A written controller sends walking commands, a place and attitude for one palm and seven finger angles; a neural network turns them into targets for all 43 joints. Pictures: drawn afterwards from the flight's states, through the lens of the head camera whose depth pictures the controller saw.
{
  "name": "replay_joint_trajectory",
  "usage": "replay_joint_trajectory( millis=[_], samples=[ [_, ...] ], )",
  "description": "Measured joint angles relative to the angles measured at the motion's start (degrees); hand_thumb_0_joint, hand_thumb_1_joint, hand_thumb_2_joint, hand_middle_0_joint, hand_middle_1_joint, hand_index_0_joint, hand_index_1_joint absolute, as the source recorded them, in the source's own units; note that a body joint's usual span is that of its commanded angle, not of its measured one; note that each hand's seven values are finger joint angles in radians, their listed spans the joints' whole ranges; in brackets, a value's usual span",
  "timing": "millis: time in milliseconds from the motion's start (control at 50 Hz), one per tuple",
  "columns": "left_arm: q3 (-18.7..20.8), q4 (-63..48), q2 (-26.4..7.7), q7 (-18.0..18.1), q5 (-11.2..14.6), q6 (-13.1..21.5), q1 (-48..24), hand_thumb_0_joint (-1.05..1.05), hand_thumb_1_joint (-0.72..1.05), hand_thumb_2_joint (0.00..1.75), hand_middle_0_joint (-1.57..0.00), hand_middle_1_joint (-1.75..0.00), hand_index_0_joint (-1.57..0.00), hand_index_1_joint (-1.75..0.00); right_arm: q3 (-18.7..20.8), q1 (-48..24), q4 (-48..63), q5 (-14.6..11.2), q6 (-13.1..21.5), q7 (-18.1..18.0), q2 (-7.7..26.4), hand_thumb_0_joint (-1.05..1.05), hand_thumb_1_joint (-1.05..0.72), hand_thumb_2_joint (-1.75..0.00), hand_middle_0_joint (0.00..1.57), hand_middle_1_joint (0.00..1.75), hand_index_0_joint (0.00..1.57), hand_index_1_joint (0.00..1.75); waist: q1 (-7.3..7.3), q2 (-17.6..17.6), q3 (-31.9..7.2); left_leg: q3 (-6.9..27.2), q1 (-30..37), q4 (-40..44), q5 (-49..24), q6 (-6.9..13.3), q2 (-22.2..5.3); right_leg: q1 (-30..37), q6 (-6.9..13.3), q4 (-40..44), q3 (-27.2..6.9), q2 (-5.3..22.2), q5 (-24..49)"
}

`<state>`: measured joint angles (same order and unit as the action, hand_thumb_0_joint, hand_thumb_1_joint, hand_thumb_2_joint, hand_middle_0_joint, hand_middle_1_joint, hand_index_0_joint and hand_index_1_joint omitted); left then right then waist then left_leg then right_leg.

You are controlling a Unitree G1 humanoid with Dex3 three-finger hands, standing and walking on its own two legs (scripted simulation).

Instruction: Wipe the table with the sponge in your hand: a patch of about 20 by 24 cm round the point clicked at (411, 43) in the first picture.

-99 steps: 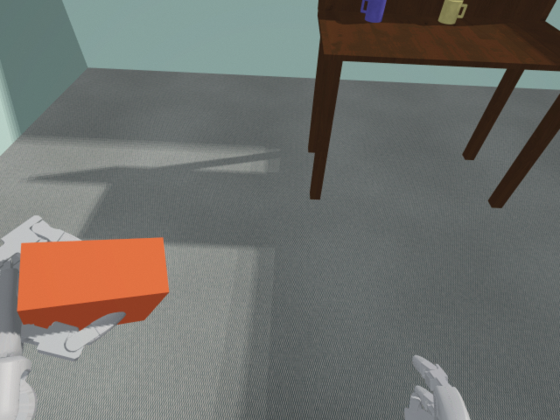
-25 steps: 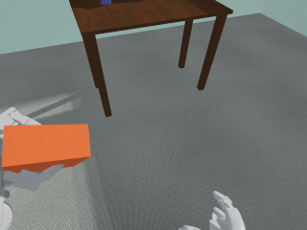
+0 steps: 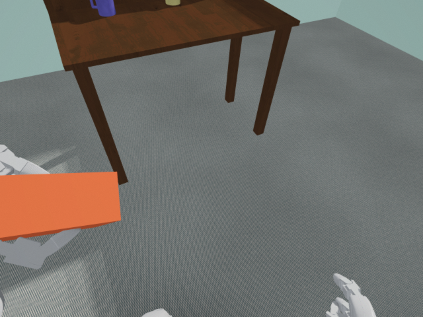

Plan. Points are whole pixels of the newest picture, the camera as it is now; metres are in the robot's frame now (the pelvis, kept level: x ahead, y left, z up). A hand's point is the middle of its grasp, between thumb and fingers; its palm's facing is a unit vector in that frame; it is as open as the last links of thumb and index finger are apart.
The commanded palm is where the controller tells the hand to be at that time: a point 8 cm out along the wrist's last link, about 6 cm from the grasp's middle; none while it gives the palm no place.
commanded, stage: walk to a spot facing it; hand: left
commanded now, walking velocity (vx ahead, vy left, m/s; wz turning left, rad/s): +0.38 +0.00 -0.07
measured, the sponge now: (72, 206) +0.22 +0.20 +0.17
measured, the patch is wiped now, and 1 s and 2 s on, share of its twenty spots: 0.00 0.00 0.00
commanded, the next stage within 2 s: take the last steps up to it in 0.98 s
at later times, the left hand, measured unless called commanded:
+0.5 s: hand (121, 128) +0.37 +0.18 +0.18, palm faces +0.39 -0.80 -0.46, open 9.7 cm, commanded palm +0.31 +0.23 +0.19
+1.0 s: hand (135, 77) +0.49 +0.19 +0.20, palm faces +0.44 -0.79 -0.43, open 9.7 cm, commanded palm +0.43 +0.23 +0.19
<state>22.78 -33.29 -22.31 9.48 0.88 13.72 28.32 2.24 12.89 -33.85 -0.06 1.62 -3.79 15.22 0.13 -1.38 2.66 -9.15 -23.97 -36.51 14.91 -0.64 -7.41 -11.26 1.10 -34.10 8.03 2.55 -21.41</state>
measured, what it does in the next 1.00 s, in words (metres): walks ahead: left foot, then right foot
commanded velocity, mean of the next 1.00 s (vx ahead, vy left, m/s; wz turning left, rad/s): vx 0.34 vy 0.00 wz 0.14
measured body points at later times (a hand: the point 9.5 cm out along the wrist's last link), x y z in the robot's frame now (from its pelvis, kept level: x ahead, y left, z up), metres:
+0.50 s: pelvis +0.14 -0.05 +0.00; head +0.17 -0.08 +0.45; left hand +0.34 +0.22 +0.20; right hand +0.29 -0.28 -0.13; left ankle +0.11 +0.09 -0.64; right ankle +0.15 -0.13 -0.73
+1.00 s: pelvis +0.29 -0.05 +0.00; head +0.32 -0.05 +0.45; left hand +0.46 +0.23 +0.22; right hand +0.47 -0.24 -0.09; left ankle +0.34 +0.08 -0.73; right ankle +0.31 -0.19 -0.69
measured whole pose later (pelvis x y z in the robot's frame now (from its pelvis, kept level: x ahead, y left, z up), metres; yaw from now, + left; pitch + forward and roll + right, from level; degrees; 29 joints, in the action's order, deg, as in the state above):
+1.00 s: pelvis +0.29 -0.05 +0.00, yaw +3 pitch -1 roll -1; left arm 22.2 -33.7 -21.9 8.6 1.7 13.6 26.8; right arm -1.3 10.2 -33.1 -0.8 5.1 -1.4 6.2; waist 0.4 0.7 4.2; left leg -6.5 -20.0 -33.5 12.5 0.2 -5.7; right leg -25.4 -2.2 -52.1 5.6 5.4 -24.7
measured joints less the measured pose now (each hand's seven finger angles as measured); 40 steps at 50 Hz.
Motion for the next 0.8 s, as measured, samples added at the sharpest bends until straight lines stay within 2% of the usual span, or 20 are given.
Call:
replay_joint_trajectory(
  millis=[40, 80, 120, 160, 200, 260, 320, 360, 380, 400, 440, 500, 540, 580, 640, 720, 760, 780, 800],
  samples=[
    [-0.19, 1.22, 0.4, 0.3, 0.01, -0.12, -1.9, 0.0, -0.47, 0.98, -0.8, -1.33, -0.8, -1.33, 0.01, 0.27, 0.74, -0.11, 0.47, -0.54, -0.41, 0.02, -0.91, -0.9, 0.2, 0.3, 0.2, 0.29, -0.42, -0.54, -0.57, -0.97, 2.81, 2.86, -5.34, 1.04, 0.77, 0.27, -0.55, -3.94, -0.86, 0.64, -3.16],
    [-0.28, 4.17, 1.05, 0.42, 0.11, -0.09, -4.75, 0.0, -0.47, 0.98, -0.8, -1.33, -0.8, -1.33, -0.32, -0.92, 0.73, -0.09, 0.85, -0.73, -2.06, 0.02, -0.91, -0.9, 0.2, 0.3, 0.2, 0.29, -0.48, -1.42, -0.45, -1.82, 3.11, -0.09, -3.52, 1.31, 1.0, -3.03, -0.57, -14.87, -3.37, 0.53, -7.71],
    [-0.58, 6.81, 1.59, 0.18, -0.05, -0.74, -6.84, 0.0, -0.47, 0.98, -0.8, -1.33, -0.8, -1.33, -1.2, -2.11, 0.54, -0.02, 1.52, -0.24, -4.04, 0.02, -0.91, -0.9, 0.2, 0.3, 0.2, 0.29, 0.07, -0.97, -0.46, -1.7, 3.81, -0.11, -1.2, 1.31, 0.69, -7.75, -0.81, -25.31, -4.3, -0.29, -8.12],
    [-0.89, 6.67, 1.84, -0.1, -0.11, -1.64, -6.97, 0.0, -0.47, 0.98, -0.8, -1.33, -0.8, -1.33, -2.4, -2.86, 0.56, 0.02, 2.26, 0.48, -6.05, 0.02, -0.91, -0.9, 0.2, 0.3, 0.2, 0.29, 0.25, -0.41, -0.17, -1.81, 5.03, 1.74, -1.13, 0.97, 0.12, -11.75, -1.25, -29.21, -3.91, 0.0, -6.61],
    [-1.43, 4.53, 2.06, -0.29, -0.11, -1.9, -5.29, -0.01, -0.47, 0.98, -0.8, -1.33, -0.8, -1.33, -3.56, -2.88, 0.8, 0.12, 3.03, 1.17, -7.65, 0.01, -0.9, -0.9, 0.2, 0.3, 0.2, 0.29, 0.07, 0.35, 0.18, -2.22, 6.51, 4.08, -1.66, 0.38, -0.57, -14.28, -1.66, -27.22, -2.92, 0.93, -4.14],
    [-2.18, 1.57, 1.94, -0.55, -0.17, -1.39, -2.12, -0.01, -0.47, 0.98, -0.8, -1.33, -0.8, -1.33, -4.78, -1.93, 0.97, 0.3, 3.78, 1.64, -9.03, 0.01, -0.9, -0.89, 0.2, 0.3, 0.2, 0.29, -0.44, 2.0, 0.63, -2.65, 8.88, 7.07, -1.84, -0.61, -1.53, -14.73, -2.26, -18.29, -1.02, 2.05, -1.24],
    [-1.72, 1.74, 0.79, -0.65, -0.01, -0.97, -0.55, 0.0, -0.47, 0.98, -0.8, -1.33, -0.8, -1.33, -5.21, -0.74, 0.57, 0.28, 3.63, 1.43, -9.4, 0.01, -0.9, -0.89, 0.21, 0.3, 0.2, 0.3, -0.94, 3.82, 0.91, -2.49, 10.6, 7.63, -0.76, -1.86, -2.54, -12.18, -2.74, -8.07, 1.02, 1.84, 0.71],
    [-0.94, 2.93, -0.33, -0.57, 0.07, -1.47, -0.65, 0.0, -0.47, 0.98, -0.8, -1.33, -0.8, -1.33, -5.16, 0.06, 0.31, 0.06, 3.04, 1.14, -9.14, 0.01, -0.9, -0.89, 0.21, 0.3, 0.2, 0.3, -1.14, 4.5, 0.92, -1.99, 10.69, 4.91, 1.62, -2.63, -3.13, -8.82, -2.6, -0.95, 2.33, 1.22, 2.68],
    [-0.59, 3.5, -0.91, -0.51, -0.01, -1.81, -1.1, 0.0, -0.47, 0.99, -0.8, -1.33, -0.8, -1.33, -5.0, 0.39, 0.26, -0.12, 2.71, 1.02, -8.76, 0.01, -0.9, -0.89, 0.21, 0.3, 0.21, 0.3, -1.1, 4.66, 0.81, -1.48, 9.68, 1.56, 3.8, -1.83, -3.42, -7.68, -1.21, 1.24, 2.5, 0.98, 5.86],
    [-0.77, 4.36, -0.59, -0.53, -0.23, -2.11, -2.12, 0.0, -0.47, 0.99, -0.8, -1.33, -0.8, -1.33, -4.64, 0.13, -0.38, -0.29, 2.22, 0.93, -7.89, 0.01, -0.9, -0.89, 0.21, 0.3, 0.21, 0.3, -1.12, 5.36, 1.03, 0.09, 7.69, -4.58, 7.22, -0.87, -3.5, -7.99, 0.27, -0.47, 2.93, 0.85, 7.58],
    [-1.78, 6.31, 1.24, -0.8, -0.01, -2.72, -4.06, 0.0, -0.47, 0.99, -0.8, -1.33, -0.8, -1.33, -3.74, -1.06, -2.82, -0.43, 1.1, 0.99, -5.64, 0.01, -0.9, -0.89, 0.21, 0.3, 0.21, 0.3, -1.19, 6.01, 1.56, 4.11, 2.72, -19.34, 10.87, -0.15, -1.23, -7.64, 1.77, -3.49, 3.37, 1.02, 4.74],
    [-2.78, 7.51, 3.69, -1.09, 0.15, -2.81, -3.62, 0.0, -0.47, 0.99, -0.8, -1.33, -0.8, -1.33, -2.38, -2.21, -4.82, -0.63, -0.33, 1.1, -2.67, 0.02, -0.9, -0.89, 0.21, 0.3, 0.2, 0.3, -0.38, 5.56, 1.75, 5.89, -4.16, -34.3, 8.78, -0.76, 1.49, -4.64, 1.6, -1.52, 3.74, 1.18, 2.71],
    [-3.15, 6.86, 4.11, -1.13, -0.16, -2.42, -2.17, 0.0, -0.47, 0.99, -0.8, -1.33, -0.8, -1.33, -1.36, -2.37, -4.7, -0.59, -0.81, 0.94, -1.3, 0.02, -0.9, -0.89, 0.21, 0.3, 0.2, 0.3, 0.37, 4.79, 1.87, 5.44, -7.52, -36.13, 6.95, -1.1, 1.75, -2.47, 1.46, 1.13, 4.21, 1.14, 3.03],
    [-3.14, 5.35, 3.59, -1.05, -0.37, -1.87, -0.88, 0.0, -0.47, 0.99, -0.8, -1.33, -0.8, -1.33, -0.43, -2.17, -3.81, -0.46, -1.01, 0.78, -0.38, 0.02, -0.9, -0.89, 0.2, 0.3, 0.2, 0.29, 0.75, 3.54, 2.08, 4.3, -9.04, -31.14, 5.25, -1.06, 1.28, -0.6, 1.55, 3.46, 4.49, 1.26, 3.17],
    [-2.27, 2.37, 1.92, -0.56, -0.29, -0.97, 0.51, 0.0, -0.47, 0.99, -0.8, -1.33, -0.8, -1.33, 0.63, -1.31, -1.7, -0.32, -0.81, 0.71, 0.43, 0.02, -0.91, -0.89, 0.2, 0.3, 0.2, 0.29, 0.8, 1.58, 2.5, 2.08, -8.08, -17.46, 2.93, -0.58, 0.58, 1.74, 1.22, 5.47, 4.78, 1.61, 2.56],
    [-0.9, -0.93, 0.24, 0.52, -0.04, -0.19, 0.67, 0.0, -0.47, 0.99, -0.8, -1.33, -0.8, -1.34, 1.43, 0.11, 0.55, -0.27, 0.02, 0.42, 0.49, 0.02, -0.91, -0.9, 0.2, 0.3, 0.2, 0.29, -0.03, -0.43, 2.6, -0.99, -3.65, -3.3, 0.28, 0.22, 1.37, 4.39, 0.15, 4.51, 5.01, 2.35, -0.6],
    [-0.23, -1.8, -0.03, 1.1, 0.13, 0.1, 0.37, 0.0, -0.47, 0.99, -0.8, -1.33, -0.8, -1.34, 1.37, 0.47, 1.59, -0.26, 0.4, 0.17, 0.41, 0.02, -0.91, -0.9, 0.2, 0.3, 0.2, 0.29, -0.48, -1.02, 2.12, -2.69, 0.58, 3.34, -3.14, 0.91, 2.78, 4.31, -0.69, 0.06, 4.48, 3.25, -3.93],
    [0.13, -1.95, -0.04, 1.32, 0.2, 0.34, -0.01, 0.0, -0.47, 0.99, -0.8, -1.33, -0.8, -1.34, 1.39, 0.32, 2.23, -0.25, 0.65, 0.05, 0.52, 0.02, -0.91, -0.9, 0.2, 0.3, 0.2, 0.29, -0.66, -0.45, 1.81, -2.31, 2.35, 5.45, -6.48, 2.09, 2.95, 2.95, -0.99, -4.9, 4.16, 3.44, -5.75],
    [0.49, -1.08, -0.45, 1.42, 0.38, 0.56, -1.53, 0.0, -0.47, 0.99, -0.8, -1.33, -0.8, -1.34, 1.6, -0.69, 2.02, -0.3, 0.83, -0.06, -0.42, 0.02, -0.91, -0.9, 0.2, 0.3, 0.2, 0.29, -0.39, -1.0, 2.2, -2.27, 1.98, 3.08, -6.97, 2.75, 3.22, 0.73, -1.33, -11.92, 2.28, 3.74, -7.45]
  ],
)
